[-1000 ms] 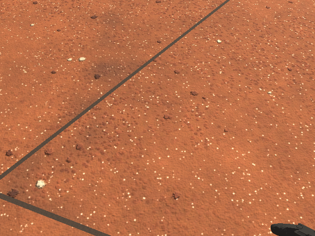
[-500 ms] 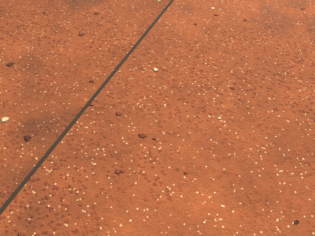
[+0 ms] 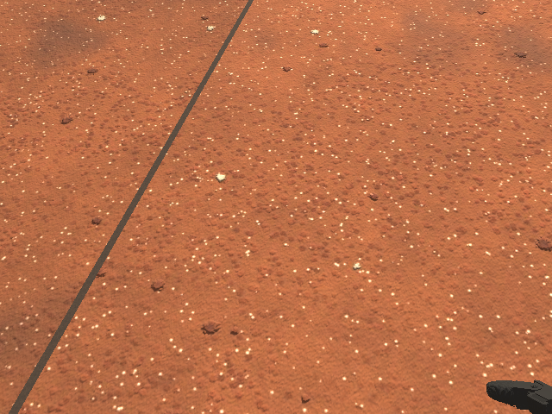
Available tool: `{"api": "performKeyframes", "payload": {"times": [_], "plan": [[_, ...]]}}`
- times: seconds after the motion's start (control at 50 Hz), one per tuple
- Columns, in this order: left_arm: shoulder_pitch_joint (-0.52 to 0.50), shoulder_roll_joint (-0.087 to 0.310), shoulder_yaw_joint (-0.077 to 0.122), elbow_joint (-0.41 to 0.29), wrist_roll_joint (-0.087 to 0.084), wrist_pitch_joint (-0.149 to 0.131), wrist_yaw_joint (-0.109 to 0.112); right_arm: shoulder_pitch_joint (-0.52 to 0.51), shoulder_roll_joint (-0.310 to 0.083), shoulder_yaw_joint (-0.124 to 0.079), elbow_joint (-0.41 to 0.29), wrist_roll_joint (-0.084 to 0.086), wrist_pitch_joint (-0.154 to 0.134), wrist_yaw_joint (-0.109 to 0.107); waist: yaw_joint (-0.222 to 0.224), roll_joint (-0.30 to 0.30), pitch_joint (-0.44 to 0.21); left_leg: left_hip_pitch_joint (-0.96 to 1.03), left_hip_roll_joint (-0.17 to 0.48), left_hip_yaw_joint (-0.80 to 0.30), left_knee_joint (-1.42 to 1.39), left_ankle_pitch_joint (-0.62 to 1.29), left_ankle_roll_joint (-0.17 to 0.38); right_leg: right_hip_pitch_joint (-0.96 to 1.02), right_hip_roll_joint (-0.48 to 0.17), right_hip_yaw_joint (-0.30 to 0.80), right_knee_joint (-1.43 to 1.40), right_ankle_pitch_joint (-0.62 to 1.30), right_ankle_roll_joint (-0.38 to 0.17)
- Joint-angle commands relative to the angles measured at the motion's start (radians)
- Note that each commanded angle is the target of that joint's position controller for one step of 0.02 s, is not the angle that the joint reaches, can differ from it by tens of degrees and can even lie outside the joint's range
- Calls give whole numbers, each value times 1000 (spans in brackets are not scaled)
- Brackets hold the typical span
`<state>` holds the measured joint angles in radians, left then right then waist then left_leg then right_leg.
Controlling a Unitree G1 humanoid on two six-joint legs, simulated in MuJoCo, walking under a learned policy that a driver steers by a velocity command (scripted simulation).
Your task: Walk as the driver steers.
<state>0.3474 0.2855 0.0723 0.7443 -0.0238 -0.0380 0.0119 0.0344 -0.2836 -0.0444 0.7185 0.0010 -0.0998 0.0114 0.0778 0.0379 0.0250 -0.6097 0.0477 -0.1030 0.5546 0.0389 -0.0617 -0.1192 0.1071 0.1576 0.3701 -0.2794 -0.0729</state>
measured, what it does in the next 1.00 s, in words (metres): walks ahead: left foot, then right foot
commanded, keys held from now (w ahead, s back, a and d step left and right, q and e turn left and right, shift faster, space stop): w+e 0.04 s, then w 0.78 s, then w+q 0.18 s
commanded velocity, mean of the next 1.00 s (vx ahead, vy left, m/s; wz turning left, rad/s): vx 0.50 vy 0.00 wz -0.12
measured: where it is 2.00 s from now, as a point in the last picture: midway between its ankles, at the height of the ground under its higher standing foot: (310, 196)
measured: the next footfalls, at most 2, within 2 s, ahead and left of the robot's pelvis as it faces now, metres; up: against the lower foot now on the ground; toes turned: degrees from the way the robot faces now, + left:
left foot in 0.10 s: +0.24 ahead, +0.14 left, +0.00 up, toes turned -7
right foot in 0.60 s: +0.47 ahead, -0.15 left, +0.00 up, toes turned -9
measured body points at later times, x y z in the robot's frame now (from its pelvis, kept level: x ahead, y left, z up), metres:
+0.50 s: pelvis +0.27 +0.02 +0.00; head +0.30 +0.01 +0.45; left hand +0.53 +0.21 -0.08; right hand +0.22 -0.26 -0.13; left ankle +0.20 +0.14 -0.74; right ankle +0.41 -0.15 -0.71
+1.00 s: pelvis +0.53 -0.05 +0.00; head +0.56 -0.06 +0.45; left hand +0.58 +0.23 -0.12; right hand +0.71 -0.31 -0.10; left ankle +0.74 +0.08 -0.70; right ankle +0.43 -0.14 -0.74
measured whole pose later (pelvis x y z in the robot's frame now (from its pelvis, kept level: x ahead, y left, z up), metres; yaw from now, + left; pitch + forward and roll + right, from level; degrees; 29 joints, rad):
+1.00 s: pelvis +0.53 -0.05 +0.00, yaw -4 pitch +2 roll -2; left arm 0.36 0.29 0.06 0.83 0.00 -0.08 -0.01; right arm 0.08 -0.28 -0.03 0.78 0.02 -0.06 0.04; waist 0.07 0.05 0.01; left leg -0.65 0.09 -0.03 0.62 0.07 0.01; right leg 0.03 0.06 -0.09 0.19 -0.25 -0.04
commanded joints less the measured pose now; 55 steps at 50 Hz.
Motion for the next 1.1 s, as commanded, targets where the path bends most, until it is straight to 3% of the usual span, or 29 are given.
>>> {"api": "performKeyframes", "payload": {"times": [0.02,0.06,0.08,0.1,0.12,0.14,0.16,0.18,0.2,0.22,0.26,0.36,0.46,0.52,0.56,0.58,0.6,0.62,0.64,0.66,0.68,0.7,0.72,0.76,0.8,0.92,1.02,1.08,1.1], "plan": [[19,160,45,-46,-3,-3,11,-72,-112,-32,-85,8,-27,10,-22,-140,-22,140,-37,9,-65,-18,21,-43,-245,223,-34,162,-124],[-2,151,44,-50,3,3,12,8,-130,-43,-64,8,-36,11,-68,-166,-38,226,-38,30,-94,-79,56,-16,-250,247,38,203,-104],[1,118,33,-51,8,3,10,96,-149,-55,-38,-2,-41,7,-106,-158,-88,360,-31,45,-121,-78,86,-26,-209,219,127,262,-79],[11,63,10,-61,19,-1,5,223,-189,-66,-24,-21,-45,2,-160,-85,-208,583,98,-73,-101,-121,146,-108,-153,150,362,197,-46],[162,-2,-9,-72,-2,-12,4,341,-282,-92,14,-31,-33,2,-119,210,-339,930,311,-500,-158,-299,320,-447,-2,13,709,-133,35],[171,69,-4,-57,-16,-18,6,373,-220,-82,36,2,-26,13,-140,250,-318,946,362,-728,-262,-572,351,-621,-38,25,867,-304,47],[60,143,15,-63,-16,-19,5,315,-149,-62,21,10,-23,12,-162,128,-170,826,317,-600,-283,-617,305,-672,-81,40,919,-221,46],[-26,145,16,-82,-4,-18,7,258,-125,-51,11,-1,-16,11,-154,56,-95,709,272,-458,-285,-516,272,-656,-117,-1,905,-150,46],[-79,133,15,-98,11,-21,4,221,-103,-42,15,-8,-11,12,-139,34,-32,604,231,-362,-307,-398,268,-640,-142,-15,847,-102,46],[-84,118,17,-103,14,-23,-1,203,-86,-34,19,-15,-11,9,-113,56,-19,542,200,-294,-325,-308,259,-594,-173,-21,792,-64,44],[-64,79,9,-96,10,-22,-8,206,-79,-30,32,-9,-14,8,-91,81,-27,494,167,-213,-357,-197,264,-537,-191,-58,717,-41,50],[-195,29,-16,-137,19,-30,-18,244,-150,-47,67,9,-8,-1,-120,43,-10,478,161,-79,-411,-48,280,-525,-206,-109,425,153,74],[-334,35,-19,-170,5,-40,-35,327,-171,-46,113,23,10,-2,-167,41,15,507,163,-16,-392,-27,251,-440,-166,-144,224,295,74],[-365,56,-13,-189,3,-45,-46,346,-186,-50,136,28,26,-6,-152,50,28,583,204,-28,-345,24,230,-421,-153,-147,162,224,39],[-262,91,7,-162,10,-47,-44,324,-199,-52,139,31,37,-11,-77,49,-28,592,184,11,-215,243,200,-248,-117,-182,103,204,3],[-125,135,31,-119,16,-45,-37,328,-178,-43,138,27,39,-13,-15,28,-119,541,136,55,-47,327,174,-41,-109,-188,96,213,-27],[61,210,53,-88,27,-39,-25,320,-125,-20,108,0,34,-15,58,-82,-269,347,80,102,260,92,132,254,-294,16,130,245,-95],[97,287,64,-71,27,-33,-28,432,-16,14,89,0,12,-9,-4,-351,-376,-24,-88,107,586,-558,75,523,-503,467,19,65,-253],[102,189,41,-71,15,-31,-30,377,-123,-10,102,20,-5,-3,35,-247,-345,-144,-42,0,705,-617,82,491,-489,541,-49,-86,-246],[33,156,26,-76,14,-35,-30,287,-163,-23,73,38,-14,3,24,-199,-201,-198,5,15,714,-528,94,373,-452,402,-68,-50,-207],[-28,135,18,-82,20,-36,-31,241,-152,-21,68,32,-16,0,-2,-130,-133,-168,44,36,674,-440,92,247,-407,294,-88,46,-186],[-74,111,11,-84,26,-38,-35,221,-143,-24,66,15,-12,-2,-30,-110,-81,-131,67,40,617,-387,83,141,-374,222,-117,141,-176],[-101,94,6,-85,34,-42,-36,236,-130,-25,70,11,-3,-1,-63,-123,-67,-71,87,33,584,-350,77,68,-350,172,-146,206,-169],[-111,95,9,-72,26,-54,-37,256,-89,-18,78,10,16,-1,-93,-123,-59,-20,92,42,529,-319,61,-5,-336,110,-194,272,-179],[-97,118,16,-51,22,-62,-33,207,-75,-14,61,2,28,-5,-95,-105,-28,-48,96,47,444,-248,43,-34,-332,57,-226,316,-188],[-34,154,25,8,25,-62,-16,26,-49,3,20,14,24,17,-30,-86,23,-11,57,77,117,70,55,-16,-302,-124,-267,302,-126],[24,163,31,67,16,-43,-10,-80,-61,1,-42,22,25,41,0,-76,54,-73,28,71,21,0,104,173,-367,-179,-214,349,-95],[1,188,39,69,14,-21,2,-36,-89,-13,-56,14,26,54,-41,-113,3,31,-32,146,13,-148,148,243,-373,-227,-63,724,-57],[-15,197,41,63,14,-10,10,58,-119,-32,-38,13,28,53,-97,-121,-60,165,-74,182,-1,-163,170,232,-353,-260,77,894,-34]]}}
